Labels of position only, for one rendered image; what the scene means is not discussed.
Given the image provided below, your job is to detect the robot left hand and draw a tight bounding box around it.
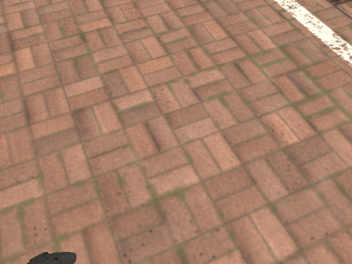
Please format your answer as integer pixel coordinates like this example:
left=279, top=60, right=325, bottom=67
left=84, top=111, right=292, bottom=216
left=27, top=252, right=76, bottom=264

